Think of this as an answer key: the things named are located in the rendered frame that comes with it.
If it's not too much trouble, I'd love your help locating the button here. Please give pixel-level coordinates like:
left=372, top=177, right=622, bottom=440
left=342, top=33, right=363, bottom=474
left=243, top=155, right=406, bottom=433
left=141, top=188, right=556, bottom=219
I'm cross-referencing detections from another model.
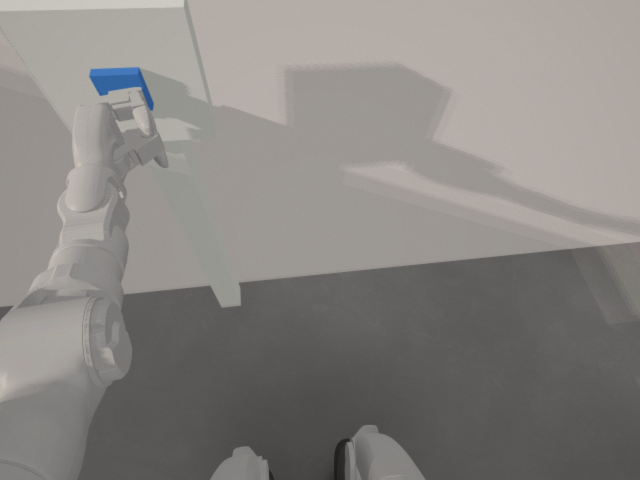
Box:
left=89, top=67, right=154, bottom=111

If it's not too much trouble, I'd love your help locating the robot right shin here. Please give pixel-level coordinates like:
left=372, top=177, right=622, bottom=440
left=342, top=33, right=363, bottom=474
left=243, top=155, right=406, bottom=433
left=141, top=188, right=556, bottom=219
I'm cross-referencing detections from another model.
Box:
left=345, top=425, right=378, bottom=480

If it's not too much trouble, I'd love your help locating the panel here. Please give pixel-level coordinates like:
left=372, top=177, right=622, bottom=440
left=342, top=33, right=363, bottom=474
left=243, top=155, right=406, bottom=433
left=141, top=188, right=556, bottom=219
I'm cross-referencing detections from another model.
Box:
left=0, top=0, right=241, bottom=308

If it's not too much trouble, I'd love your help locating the left robot upper arm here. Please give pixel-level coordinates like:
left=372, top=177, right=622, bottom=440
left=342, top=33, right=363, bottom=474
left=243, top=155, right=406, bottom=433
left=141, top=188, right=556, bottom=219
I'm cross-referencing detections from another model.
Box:
left=0, top=296, right=132, bottom=480

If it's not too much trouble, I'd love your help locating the robot left hand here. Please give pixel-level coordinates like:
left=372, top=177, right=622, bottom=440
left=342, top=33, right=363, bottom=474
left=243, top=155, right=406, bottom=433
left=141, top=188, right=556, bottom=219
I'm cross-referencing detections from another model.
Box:
left=72, top=87, right=169, bottom=182

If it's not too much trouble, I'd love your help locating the left robot forearm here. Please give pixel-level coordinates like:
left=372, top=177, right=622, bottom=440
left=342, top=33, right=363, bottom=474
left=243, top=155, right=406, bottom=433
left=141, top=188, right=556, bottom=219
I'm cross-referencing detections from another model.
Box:
left=0, top=165, right=130, bottom=322

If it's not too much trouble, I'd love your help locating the right robot thigh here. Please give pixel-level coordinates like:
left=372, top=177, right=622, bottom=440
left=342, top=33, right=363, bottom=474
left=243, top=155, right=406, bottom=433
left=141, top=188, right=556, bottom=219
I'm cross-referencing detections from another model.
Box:
left=345, top=433, right=425, bottom=480

